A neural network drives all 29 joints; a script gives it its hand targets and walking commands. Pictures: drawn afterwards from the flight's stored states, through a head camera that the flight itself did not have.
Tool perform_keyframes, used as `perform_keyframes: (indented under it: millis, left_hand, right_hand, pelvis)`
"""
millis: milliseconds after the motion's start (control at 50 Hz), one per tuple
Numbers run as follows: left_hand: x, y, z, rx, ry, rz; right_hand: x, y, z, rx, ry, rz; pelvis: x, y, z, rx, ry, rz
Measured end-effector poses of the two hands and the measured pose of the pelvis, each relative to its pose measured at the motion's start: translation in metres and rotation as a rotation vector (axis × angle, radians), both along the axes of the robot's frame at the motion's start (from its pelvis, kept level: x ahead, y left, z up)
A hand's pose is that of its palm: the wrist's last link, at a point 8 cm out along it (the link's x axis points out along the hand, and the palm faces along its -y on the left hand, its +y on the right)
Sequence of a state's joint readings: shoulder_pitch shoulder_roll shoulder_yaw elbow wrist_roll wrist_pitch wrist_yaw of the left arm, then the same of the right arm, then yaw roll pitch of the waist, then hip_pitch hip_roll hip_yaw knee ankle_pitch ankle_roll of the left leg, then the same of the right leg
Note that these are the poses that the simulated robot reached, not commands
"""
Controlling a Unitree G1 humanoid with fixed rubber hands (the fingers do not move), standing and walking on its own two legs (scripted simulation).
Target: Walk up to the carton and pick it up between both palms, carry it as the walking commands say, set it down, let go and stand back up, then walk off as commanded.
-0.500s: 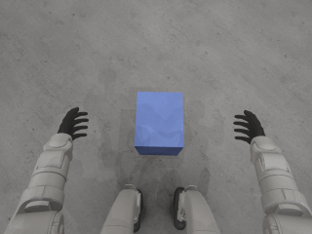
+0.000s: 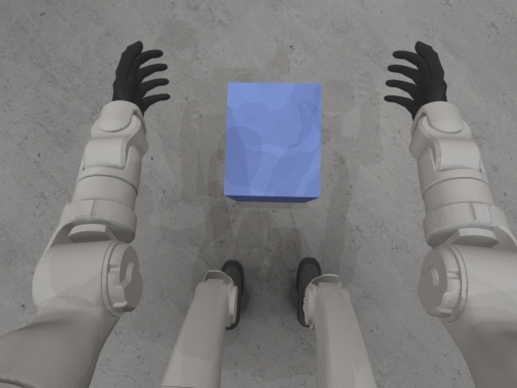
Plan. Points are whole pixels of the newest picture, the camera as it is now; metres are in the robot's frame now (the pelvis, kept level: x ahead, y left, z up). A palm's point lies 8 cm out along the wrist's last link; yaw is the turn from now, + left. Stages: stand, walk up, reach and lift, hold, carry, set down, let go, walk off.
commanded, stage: reach and lift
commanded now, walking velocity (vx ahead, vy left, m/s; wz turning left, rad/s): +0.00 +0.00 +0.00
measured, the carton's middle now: (272, 152) +0.52 +0.01 -0.52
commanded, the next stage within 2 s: none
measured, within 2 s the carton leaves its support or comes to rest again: neither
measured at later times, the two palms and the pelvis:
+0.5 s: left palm (156, 109) +0.51 +0.21 -0.18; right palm (396, 110) +0.52 -0.19 -0.18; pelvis -0.01 +0.00 -0.06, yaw +1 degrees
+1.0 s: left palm (185, 134) +0.51 +0.20 -0.34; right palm (363, 137) +0.52 -0.19 -0.34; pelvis -0.03 -0.01 -0.21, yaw +1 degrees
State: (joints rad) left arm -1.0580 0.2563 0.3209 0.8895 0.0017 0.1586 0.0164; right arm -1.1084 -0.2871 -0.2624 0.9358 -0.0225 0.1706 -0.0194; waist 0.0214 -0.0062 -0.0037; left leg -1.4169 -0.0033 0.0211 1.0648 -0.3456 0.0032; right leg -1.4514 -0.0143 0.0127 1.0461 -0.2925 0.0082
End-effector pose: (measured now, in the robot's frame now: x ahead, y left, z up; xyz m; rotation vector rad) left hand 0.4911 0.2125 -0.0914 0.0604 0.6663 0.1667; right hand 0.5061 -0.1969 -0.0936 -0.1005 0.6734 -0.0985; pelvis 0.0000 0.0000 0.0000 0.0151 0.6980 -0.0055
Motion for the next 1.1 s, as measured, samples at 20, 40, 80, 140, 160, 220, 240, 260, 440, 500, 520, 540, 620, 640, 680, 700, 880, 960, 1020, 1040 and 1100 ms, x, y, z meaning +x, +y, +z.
perform_keyframes:
  millis: [20, 40, 80, 140, 160, 220, 240, 260, 440, 500, 520, 540, 620, 640, 680, 700, 880, 960, 1020, 1040, 1100]
  left_hand:
    - [0.005, -0.001, -0.002, -0.003, -0.005, 0.0]
    - [0.01, -0.002, -0.004, -0.005, -0.009, -0.001]
    - [0.018, -0.005, -0.009, -0.009, -0.016, -0.003]
    - [0.025, -0.007, -0.017, -0.011, -0.029, -0.006]
    - [0.026, -0.008, -0.02, -0.011, -0.033, -0.008]
    - [0.025, -0.008, -0.028, -0.01, -0.036, -0.01]
    - [0.024, -0.008, -0.031, -0.01, -0.036, -0.01]
    - [0.023, -0.007, -0.033, -0.01, -0.035, -0.009]
    - [0.018, -0.004, -0.065, -0.015, -0.011, -0.005]
    - [0.02, -0.005, -0.084, -0.015, -0.006, -0.002]
    - [0.02, -0.005, -0.091, -0.014, -0.006, -0.001]
    - [0.02, -0.005, -0.099, -0.014, -0.006, 0.0]
    - [0.021, -0.007, -0.132, -0.01, -0.01, 0.007]
    - [0.021, -0.007, -0.14, -0.009, -0.011, 0.008]
    - [0.021, -0.007, -0.155, -0.007, -0.014, 0.011]
    - [0.021, -0.007, -0.162, -0.006, -0.014, 0.011]
    - [0.02, -0.008, -0.215, -0.01, -0.002, 0.016]
    - [0.02, -0.01, -0.236, -0.014, 0.007, 0.021]
    - [0.02, -0.011, -0.253, -0.016, 0.013, 0.023]
    - [0.019, -0.011, -0.259, -0.016, 0.015, 0.023]
    - [0.018, -0.012, -0.277, -0.017, 0.021, 0.022]
  right_hand:
    - [0.005, 0.001, -0.002, 0.004, -0.006, -0.001]
    - [0.01, 0.003, -0.004, 0.008, -0.012, -0.003]
    - [0.018, 0.005, -0.008, 0.016, -0.022, -0.005]
    - [0.024, 0.007, -0.016, 0.023, -0.034, -0.009]
    - [0.024, 0.007, -0.019, 0.024, -0.036, -0.01]
    - [0.022, 0.007, -0.028, 0.026, -0.038, -0.013]
    - [0.02, 0.006, -0.031, 0.025, -0.037, -0.014]
    - [0.019, 0.006, -0.034, 0.025, -0.035, -0.015]
    - [0.016, 0.006, -0.064, 0.028, -0.016, -0.022]
    - [0.018, 0.008, -0.083, 0.031, -0.012, -0.027]
    - [0.019, 0.009, -0.09, 0.031, -0.012, -0.029]
    - [0.019, 0.009, -0.098, 0.031, -0.011, -0.032]
    - [0.018, 0.009, -0.131, 0.028, -0.013, -0.041]
    - [0.017, 0.009, -0.139, 0.027, -0.014, -0.044]
    - [0.017, 0.008, -0.155, 0.026, -0.017, -0.047]
    - [0.016, 0.008, -0.162, 0.025, -0.017, -0.049]
    - [0.016, 0.007, -0.215, 0.024, -0.009, -0.053]
    - [0.016, 0.01, -0.236, 0.029, 0.001, -0.053]
    - [0.015, 0.012, -0.254, 0.033, 0.007, -0.053]
    - [0.015, 0.013, -0.26, 0.034, 0.01, -0.052]
    - [0.013, 0.015, -0.278, 0.035, 0.015, -0.052]
  pelvis:
    - [0.0, 0.0, -0.002, 0.0, 0.013, 0.001]
    - [0.0, 0.0, -0.003, 0.0, 0.026, 0.001]
    - [0.0, 0.0, -0.006, 0.0, 0.052, 0.003]
    - [0.0, 0.0, -0.01, -0.002, 0.085, 0.004]
    - [0.001, 0.0, -0.01, -0.002, 0.094, 0.005]
    - [0.001, 0.0, -0.013, -0.004, 0.114, 0.008]
    - [0.001, 0.0, -0.013, -0.004, 0.118, 0.009]
    - [0.001, 0.0, -0.014, -0.005, 0.121, 0.01]
    - [-0.006, -0.002, -0.044, -0.007, 0.139, 0.017]
    - [-0.01, -0.003, -0.062, -0.009, 0.149, 0.019]
    - [-0.011, -0.003, -0.069, -0.01, 0.153, 0.02]
    - [-0.012, -0.004, -0.076, -0.01, 0.157, 0.02]
    - [-0.017, -0.006, -0.105, -0.012, 0.169, 0.021]
    - [-0.018, -0.006, -0.112, -0.012, 0.17, 0.022]
    - [-0.019, -0.007, -0.126, -0.011, 0.171, 0.022]
    - [-0.02, -0.007, -0.132, -0.01, 0.17, 0.022]
    - [-0.028, -0.009, -0.181, -0.002, 0.15, 0.021]
    - [-0.031, -0.009, -0.2, -0.001, 0.139, 0.02]
    - [-0.033, -0.009, -0.213, 0.0, 0.129, 0.019]
    - [-0.034, -0.009, -0.217, 0.0, 0.125, 0.02]
    - [-0.036, -0.009, -0.23, 0.0, 0.108, 0.021]
